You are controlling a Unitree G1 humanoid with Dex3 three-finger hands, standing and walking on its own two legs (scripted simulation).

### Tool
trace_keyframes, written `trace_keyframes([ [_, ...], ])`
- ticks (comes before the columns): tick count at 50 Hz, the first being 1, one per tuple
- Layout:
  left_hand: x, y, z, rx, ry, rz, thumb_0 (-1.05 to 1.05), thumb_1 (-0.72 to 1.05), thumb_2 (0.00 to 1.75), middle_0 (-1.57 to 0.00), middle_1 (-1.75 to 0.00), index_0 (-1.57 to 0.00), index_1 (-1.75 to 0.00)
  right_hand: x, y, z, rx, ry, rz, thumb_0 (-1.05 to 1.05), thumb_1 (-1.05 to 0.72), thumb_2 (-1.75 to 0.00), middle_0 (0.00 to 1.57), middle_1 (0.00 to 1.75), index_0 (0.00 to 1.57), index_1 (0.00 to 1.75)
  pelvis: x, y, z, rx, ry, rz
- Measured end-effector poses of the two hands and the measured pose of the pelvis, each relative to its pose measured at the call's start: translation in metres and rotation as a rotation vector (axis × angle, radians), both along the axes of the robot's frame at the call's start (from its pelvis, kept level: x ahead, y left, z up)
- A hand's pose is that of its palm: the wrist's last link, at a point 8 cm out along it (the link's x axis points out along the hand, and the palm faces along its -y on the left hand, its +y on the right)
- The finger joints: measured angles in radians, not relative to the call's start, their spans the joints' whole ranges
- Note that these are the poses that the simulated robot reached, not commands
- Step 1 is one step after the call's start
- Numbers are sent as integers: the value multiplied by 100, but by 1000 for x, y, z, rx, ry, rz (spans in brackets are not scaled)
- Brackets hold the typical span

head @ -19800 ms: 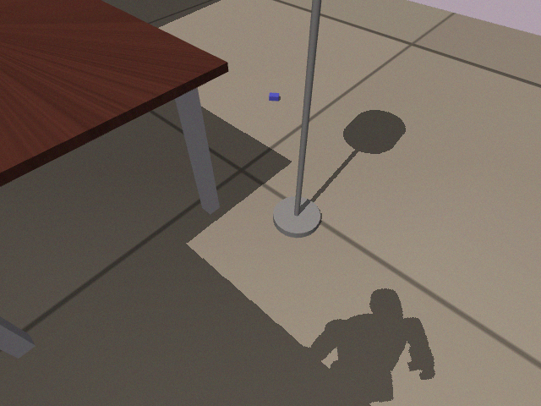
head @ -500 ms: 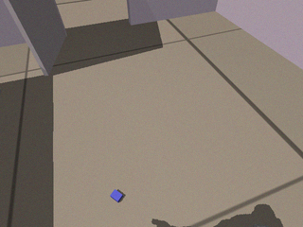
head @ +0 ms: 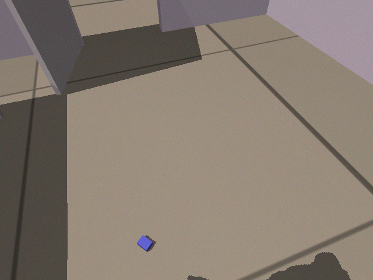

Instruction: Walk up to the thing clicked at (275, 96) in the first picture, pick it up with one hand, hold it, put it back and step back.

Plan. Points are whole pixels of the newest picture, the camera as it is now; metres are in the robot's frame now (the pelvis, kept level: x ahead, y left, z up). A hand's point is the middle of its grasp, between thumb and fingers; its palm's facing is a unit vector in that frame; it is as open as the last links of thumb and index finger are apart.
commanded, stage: walk up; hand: left
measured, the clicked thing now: (145, 243) +0.43 +0.24 -0.77
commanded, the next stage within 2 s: stand in 0.08 s
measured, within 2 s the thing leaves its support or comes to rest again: neither
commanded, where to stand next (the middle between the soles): +0.04 -0.01 m, yaw -1 degrees
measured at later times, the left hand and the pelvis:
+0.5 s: hand out of the picture +0.07 +0.24 -0.16, palm faces -0.03 -0.94 -0.34, open 7.3 cm; pelvis -0.01 -0.01 +0.00, yaw +0 degrees
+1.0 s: hand out of the picture +0.06 +0.24 -0.16, palm faces -0.03 -0.94 -0.34, open 7.3 cm; pelvis -0.01 -0.01 +0.00, yaw +0 degrees
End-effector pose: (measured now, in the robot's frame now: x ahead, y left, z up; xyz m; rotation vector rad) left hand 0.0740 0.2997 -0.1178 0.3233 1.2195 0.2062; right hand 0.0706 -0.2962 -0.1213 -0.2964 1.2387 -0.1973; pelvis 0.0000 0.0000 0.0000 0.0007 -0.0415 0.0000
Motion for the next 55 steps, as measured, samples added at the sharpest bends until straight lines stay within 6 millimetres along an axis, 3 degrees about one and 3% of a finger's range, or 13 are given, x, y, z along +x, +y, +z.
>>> trace_keyframes([
  [17,-1,-8,0,-13,-5,-13,0,91,90,-21,-30,-20,-30,7,-4,6,-10,-32,10,0,-90,-90,21,30,20,30,-7,-4,2,-1,1,-4],
  [39,-27,-9,-2,-10,41,-1,0,91,90,-21,-30,-20,-30,-24,-8,1,-4,32,-1,0,-91,-90,20,30,20,30,-14,-8,2,-1,7,0],
  [55,-13,-12,-1,-10,11,-7,0,91,90,-21,-30,-20,-30,-10,-8,3,-6,5,12,0,-91,-90,21,30,20,30,-8,-9,2,0,6,-1],
])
